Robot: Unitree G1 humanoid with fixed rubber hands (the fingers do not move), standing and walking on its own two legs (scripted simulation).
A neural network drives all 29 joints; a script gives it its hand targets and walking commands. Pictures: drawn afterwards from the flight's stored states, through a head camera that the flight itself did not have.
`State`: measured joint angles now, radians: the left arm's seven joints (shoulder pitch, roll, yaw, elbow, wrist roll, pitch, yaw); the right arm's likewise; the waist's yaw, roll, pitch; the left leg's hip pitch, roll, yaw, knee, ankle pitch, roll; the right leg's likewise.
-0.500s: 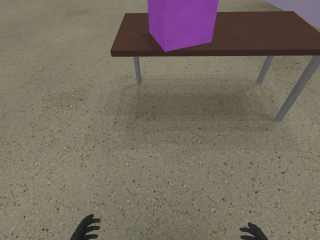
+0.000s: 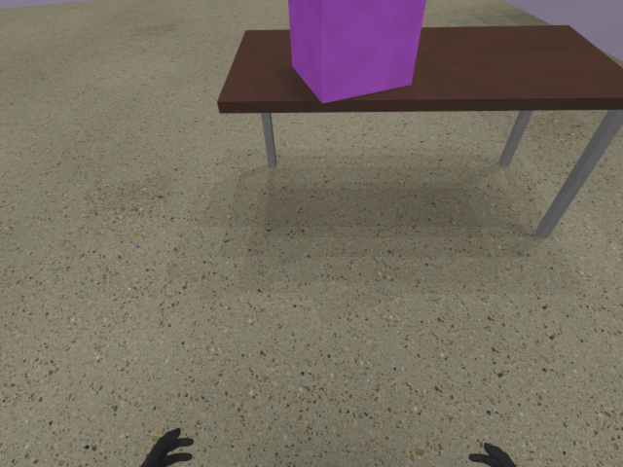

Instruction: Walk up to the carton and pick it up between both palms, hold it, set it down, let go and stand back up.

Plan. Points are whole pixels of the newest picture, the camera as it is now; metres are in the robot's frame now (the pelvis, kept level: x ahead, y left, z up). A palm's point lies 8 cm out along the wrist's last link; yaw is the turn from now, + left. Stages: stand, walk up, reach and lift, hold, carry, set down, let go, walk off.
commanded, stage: stand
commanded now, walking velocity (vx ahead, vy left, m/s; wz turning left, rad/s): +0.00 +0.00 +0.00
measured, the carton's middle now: (351, 27) +1.28 -0.07 +0.06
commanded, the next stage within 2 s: none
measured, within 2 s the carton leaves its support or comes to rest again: neither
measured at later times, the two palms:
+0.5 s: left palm out of the picture +0.11 +0.25 -0.10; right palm out of the picture +0.10 -0.23 -0.12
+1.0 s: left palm out of the picture +0.11 +0.25 -0.11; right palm out of the picture +0.10 -0.23 -0.12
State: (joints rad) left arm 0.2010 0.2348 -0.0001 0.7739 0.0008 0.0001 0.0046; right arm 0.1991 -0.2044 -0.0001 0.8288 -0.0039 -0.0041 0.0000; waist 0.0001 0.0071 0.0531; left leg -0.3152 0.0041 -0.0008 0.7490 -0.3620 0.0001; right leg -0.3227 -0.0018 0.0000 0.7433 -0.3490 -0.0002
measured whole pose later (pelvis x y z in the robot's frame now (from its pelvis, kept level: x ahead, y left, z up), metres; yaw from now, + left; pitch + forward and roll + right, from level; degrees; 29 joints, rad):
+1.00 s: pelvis +0.00 +0.00 +0.00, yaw +0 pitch -4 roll +0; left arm 0.20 0.24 0.00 0.81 0.00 0.00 0.00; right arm 0.20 -0.20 0.00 0.86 0.00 0.00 0.00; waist 0.00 0.01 0.06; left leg -0.32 0.00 0.00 0.74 -0.36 0.00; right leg -0.32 0.00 0.00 0.73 -0.35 0.00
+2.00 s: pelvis +0.01 +0.00 +0.00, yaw +0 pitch -3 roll +0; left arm 0.20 0.24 0.00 0.82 0.00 0.00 0.00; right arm 0.20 -0.20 0.00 0.87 0.00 0.00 0.00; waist 0.00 0.02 0.06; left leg -0.32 0.00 0.00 0.73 -0.36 0.00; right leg -0.32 0.00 0.00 0.71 -0.34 0.00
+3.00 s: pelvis +0.03 -0.02 +0.00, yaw -3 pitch -2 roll +2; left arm 0.20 0.34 0.00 0.83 0.00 -0.01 -0.04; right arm 0.20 -0.25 0.00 0.88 0.00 -0.04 0.01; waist 0.00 0.00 0.06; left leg -0.30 0.02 0.04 0.72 -0.40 0.01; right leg -0.41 -0.01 0.00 0.87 -0.49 0.00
